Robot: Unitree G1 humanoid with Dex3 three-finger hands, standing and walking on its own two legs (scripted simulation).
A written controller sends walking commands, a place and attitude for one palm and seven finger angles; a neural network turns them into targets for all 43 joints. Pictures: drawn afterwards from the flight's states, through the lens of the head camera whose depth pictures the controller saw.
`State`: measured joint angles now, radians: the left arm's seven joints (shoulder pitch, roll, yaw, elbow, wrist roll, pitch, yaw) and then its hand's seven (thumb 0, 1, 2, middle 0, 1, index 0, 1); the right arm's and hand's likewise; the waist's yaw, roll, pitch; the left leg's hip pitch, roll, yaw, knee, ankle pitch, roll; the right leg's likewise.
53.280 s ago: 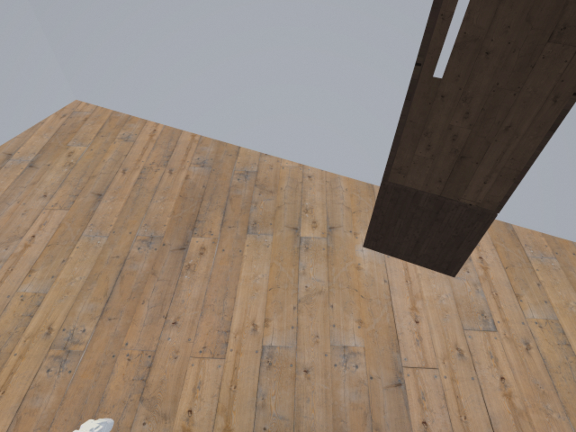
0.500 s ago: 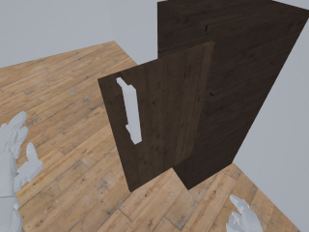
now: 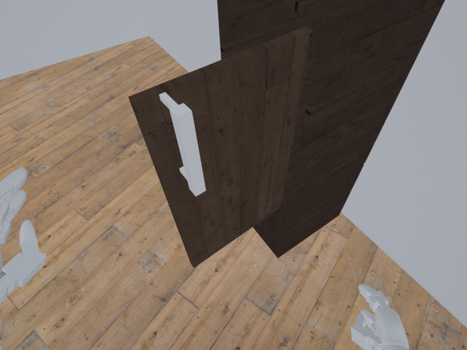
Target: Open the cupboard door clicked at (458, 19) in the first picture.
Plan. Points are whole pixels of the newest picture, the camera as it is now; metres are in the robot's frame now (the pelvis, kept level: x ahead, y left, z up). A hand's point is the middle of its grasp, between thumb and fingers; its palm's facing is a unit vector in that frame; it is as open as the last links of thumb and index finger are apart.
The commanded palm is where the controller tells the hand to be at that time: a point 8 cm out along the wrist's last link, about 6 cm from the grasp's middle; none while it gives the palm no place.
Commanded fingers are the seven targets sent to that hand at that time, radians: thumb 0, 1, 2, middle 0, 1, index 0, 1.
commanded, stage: step back with the hand held close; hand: left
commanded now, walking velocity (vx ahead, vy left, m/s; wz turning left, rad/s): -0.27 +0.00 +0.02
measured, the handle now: (183, 148) +0.39 +0.11 +0.15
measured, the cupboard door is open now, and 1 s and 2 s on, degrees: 93 93 93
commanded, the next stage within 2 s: stop stepping back and stand still in 0.88 s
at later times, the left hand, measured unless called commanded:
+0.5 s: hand out of the picture +0.11 +0.29 +0.16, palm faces +0.48 -0.74 -0.47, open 7.4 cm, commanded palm +0.05 +0.32 +0.17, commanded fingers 0.00 0.90 0.90 -0.20 -0.30 -0.20 -0.30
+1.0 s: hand out of the picture +0.02 +0.30 +0.17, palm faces +0.41 -0.81 -0.41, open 7.4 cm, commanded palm -0.03 +0.34 +0.17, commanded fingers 0.00 0.90 0.90 -0.20 -0.30 -0.20 -0.30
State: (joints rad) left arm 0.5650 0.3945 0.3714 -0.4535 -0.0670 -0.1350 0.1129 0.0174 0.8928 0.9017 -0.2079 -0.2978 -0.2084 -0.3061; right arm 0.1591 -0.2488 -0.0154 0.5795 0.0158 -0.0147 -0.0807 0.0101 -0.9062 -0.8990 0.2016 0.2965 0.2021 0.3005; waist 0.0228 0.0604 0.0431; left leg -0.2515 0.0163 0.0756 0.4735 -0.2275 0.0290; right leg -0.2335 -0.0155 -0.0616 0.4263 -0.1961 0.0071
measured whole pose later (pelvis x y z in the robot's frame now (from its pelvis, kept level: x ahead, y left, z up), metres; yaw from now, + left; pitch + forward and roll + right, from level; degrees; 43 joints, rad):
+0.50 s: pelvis -0.07 +0.02 -0.01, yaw +2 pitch +2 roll -2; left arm 0.56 0.43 0.47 -0.55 -0.04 -0.22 0.17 0.02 0.89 0.90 -0.21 -0.30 -0.21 -0.31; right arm 0.24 -0.18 0.01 0.59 0.00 -0.11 -0.07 0.01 -0.90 -0.90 0.20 0.30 0.20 0.30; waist 0.01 -0.01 0.01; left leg -0.45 -0.01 0.05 0.55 -0.14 0.06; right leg -0.25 0.03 0.00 0.59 -0.33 0.00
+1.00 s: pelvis -0.18 +0.04 +0.00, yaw -1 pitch +2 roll -6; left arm 0.55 0.44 0.43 -0.56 -0.07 -0.21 0.16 0.02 0.89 0.90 -0.21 -0.30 -0.21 -0.31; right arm 0.19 -0.19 0.00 0.61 -0.01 -0.13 -0.06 0.01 -0.91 -0.90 0.20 0.30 0.20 0.30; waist 0.03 0.01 0.00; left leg -0.41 0.02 0.00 0.32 0.06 0.07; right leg -0.28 0.09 0.01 0.85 -0.52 -0.01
